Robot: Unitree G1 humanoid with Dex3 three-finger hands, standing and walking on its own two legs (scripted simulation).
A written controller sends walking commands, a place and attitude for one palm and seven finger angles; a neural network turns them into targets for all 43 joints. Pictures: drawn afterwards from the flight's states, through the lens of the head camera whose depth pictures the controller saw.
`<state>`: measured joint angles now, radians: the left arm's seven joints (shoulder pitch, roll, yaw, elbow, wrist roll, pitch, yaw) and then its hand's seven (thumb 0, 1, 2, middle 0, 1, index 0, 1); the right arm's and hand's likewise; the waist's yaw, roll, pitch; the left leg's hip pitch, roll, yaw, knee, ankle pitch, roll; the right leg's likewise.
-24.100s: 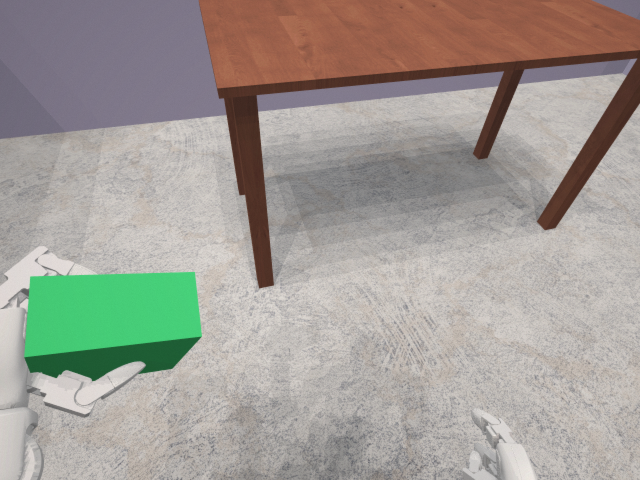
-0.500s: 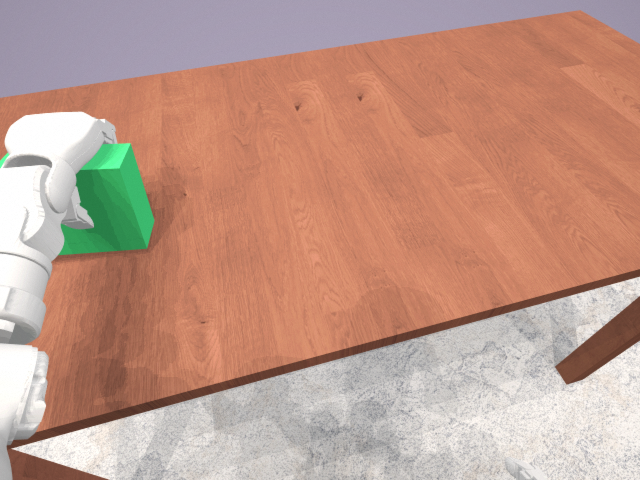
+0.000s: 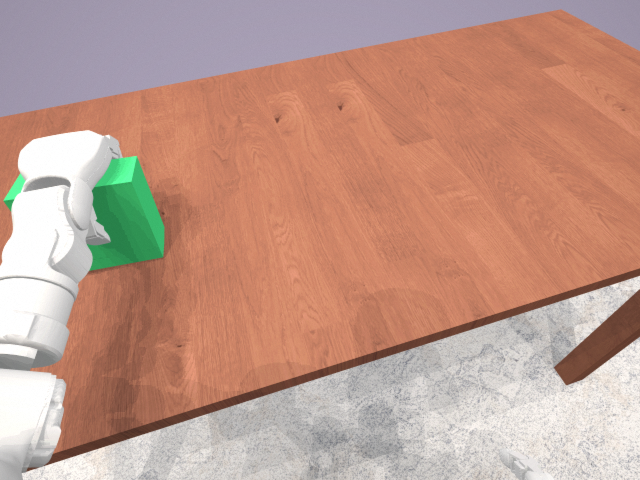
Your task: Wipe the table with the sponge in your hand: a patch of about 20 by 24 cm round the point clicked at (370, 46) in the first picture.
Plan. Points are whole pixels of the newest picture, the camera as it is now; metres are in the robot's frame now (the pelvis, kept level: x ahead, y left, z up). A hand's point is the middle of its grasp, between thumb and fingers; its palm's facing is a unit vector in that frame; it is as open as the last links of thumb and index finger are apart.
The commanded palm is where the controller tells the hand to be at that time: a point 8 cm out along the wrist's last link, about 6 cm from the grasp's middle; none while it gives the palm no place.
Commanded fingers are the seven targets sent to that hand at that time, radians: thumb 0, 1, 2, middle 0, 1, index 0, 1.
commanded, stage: wipe back along the middle lane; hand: left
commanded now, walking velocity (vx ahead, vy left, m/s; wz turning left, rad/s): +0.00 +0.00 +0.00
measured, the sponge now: (102, 229) +0.39 +0.32 +0.10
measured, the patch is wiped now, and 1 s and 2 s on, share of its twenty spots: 0.45 0.80 0.85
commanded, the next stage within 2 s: slide across to the third lane in 1.44 s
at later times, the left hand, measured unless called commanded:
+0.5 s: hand (93, 230) +0.35 +0.29 +0.15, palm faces +0.01 -0.01 -1.00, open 10.3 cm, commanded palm +0.31 +0.28 +0.18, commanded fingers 0.00 0.10 1.30 -1.20 -1.60 -1.20 -1.60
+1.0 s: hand (88, 260) +0.31 +0.28 +0.15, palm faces +0.10 -0.02 -1.00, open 10.3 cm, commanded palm +0.25 +0.27 +0.16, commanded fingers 0.00 0.10 1.30 -1.20 -1.60 -1.20 -1.60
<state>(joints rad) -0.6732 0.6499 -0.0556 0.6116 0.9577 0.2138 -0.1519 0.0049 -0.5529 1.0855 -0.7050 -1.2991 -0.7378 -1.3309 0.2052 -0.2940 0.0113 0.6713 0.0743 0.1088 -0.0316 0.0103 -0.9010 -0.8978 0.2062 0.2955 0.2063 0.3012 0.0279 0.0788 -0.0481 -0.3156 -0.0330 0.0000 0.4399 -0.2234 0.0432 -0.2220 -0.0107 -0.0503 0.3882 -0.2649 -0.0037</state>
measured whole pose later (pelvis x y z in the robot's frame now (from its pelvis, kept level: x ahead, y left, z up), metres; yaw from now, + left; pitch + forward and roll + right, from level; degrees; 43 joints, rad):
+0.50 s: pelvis -0.01 -0.02 +0.00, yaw -1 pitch +3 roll +0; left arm -0.39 0.62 -0.01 0.29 0.91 0.30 -0.14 0.00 -0.49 1.04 -0.65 -1.32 -0.68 -1.36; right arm 0.14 -0.31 0.02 0.62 0.08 0.13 -0.02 0.01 -0.90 -0.90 0.20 0.30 0.20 0.30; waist 0.04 0.10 -0.06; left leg -0.28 -0.01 0.00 0.47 -0.24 0.02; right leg -0.20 0.01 -0.04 0.44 -0.29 -0.02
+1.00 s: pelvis -0.01 +0.00 +0.00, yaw -2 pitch +2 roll +0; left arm -0.13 0.60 0.00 -0.04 0.88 0.38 -0.09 0.01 -0.48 1.04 -0.64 -1.33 -0.67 -1.38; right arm 0.12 -0.30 0.03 0.60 0.09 0.14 0.00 0.01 -0.90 -0.90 0.20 0.30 0.20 0.30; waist 0.05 0.11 -0.06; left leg -0.27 -0.02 0.03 0.50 -0.26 0.04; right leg -0.20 0.00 -0.02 0.47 -0.30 -0.01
